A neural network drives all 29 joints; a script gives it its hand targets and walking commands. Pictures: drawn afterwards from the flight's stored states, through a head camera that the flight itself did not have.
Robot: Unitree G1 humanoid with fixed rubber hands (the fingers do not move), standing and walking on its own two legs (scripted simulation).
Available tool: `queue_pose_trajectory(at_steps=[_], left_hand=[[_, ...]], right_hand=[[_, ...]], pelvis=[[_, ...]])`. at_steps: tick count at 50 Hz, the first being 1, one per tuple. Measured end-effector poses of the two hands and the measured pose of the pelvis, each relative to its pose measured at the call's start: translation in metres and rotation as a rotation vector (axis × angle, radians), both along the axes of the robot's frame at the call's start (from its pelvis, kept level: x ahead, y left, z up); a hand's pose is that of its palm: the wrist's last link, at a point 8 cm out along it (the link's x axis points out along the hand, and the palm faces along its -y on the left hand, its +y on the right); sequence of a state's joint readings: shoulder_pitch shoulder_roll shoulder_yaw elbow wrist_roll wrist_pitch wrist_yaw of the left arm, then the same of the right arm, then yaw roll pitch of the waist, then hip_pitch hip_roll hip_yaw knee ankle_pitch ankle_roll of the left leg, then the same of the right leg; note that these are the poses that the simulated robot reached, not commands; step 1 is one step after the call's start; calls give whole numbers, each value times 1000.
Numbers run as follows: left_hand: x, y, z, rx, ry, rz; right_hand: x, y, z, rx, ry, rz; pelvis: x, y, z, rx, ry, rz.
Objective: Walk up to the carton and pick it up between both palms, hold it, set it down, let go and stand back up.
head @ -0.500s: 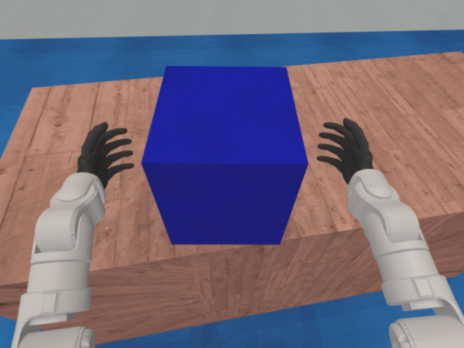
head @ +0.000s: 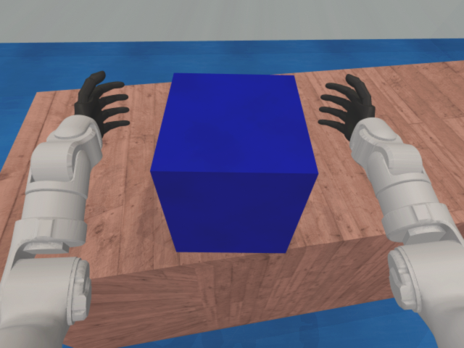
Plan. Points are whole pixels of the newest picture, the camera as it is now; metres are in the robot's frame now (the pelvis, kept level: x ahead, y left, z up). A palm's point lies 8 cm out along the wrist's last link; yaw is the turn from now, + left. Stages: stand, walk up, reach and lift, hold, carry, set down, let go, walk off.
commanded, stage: reach and lift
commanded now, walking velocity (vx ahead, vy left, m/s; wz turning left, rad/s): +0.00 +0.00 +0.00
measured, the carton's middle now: (232, 167) +0.43 +0.02 +0.05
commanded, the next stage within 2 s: none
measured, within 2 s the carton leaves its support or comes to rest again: neither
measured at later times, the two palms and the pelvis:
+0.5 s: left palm (107, 121) +0.44 +0.23 +0.16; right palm (345, 115) +0.46 -0.18 +0.16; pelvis +0.00 +0.00 +0.00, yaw -1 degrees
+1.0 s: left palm (129, 156) +0.43 +0.21 +0.08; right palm (325, 151) +0.44 -0.16 +0.09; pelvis -0.01 +0.00 -0.01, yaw +0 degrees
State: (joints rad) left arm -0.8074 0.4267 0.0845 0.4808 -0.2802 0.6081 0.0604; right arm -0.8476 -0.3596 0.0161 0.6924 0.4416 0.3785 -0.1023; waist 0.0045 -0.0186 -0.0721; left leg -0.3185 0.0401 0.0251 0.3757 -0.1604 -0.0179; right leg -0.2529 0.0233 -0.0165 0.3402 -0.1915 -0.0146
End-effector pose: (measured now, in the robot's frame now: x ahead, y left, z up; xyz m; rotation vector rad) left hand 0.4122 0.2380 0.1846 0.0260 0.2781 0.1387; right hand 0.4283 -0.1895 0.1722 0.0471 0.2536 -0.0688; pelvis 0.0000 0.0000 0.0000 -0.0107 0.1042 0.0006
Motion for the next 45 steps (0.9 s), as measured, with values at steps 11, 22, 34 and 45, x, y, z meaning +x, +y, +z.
queue_pose_trajectory(at_steps=[11,22,34,45], left_hand=[[22,-14,13,8,2,-17],[34,-11,-2,8,27,8],[8,-11,-87,-9,56,32],[18,-26,-91,-9,8,29]], right_hand=[[18,-4,25,-14,-30,-2],[34,5,11,-22,35,3],[11,26,-67,-28,63,-8],[15,31,-79,-53,45,-13]], pelvis=[[-1,1,0,-4,23,-10],[-3,-1,0,-7,60,-12],[-7,-4,-3,-12,98,1],[-12,-2,-10,-14,183,0]])
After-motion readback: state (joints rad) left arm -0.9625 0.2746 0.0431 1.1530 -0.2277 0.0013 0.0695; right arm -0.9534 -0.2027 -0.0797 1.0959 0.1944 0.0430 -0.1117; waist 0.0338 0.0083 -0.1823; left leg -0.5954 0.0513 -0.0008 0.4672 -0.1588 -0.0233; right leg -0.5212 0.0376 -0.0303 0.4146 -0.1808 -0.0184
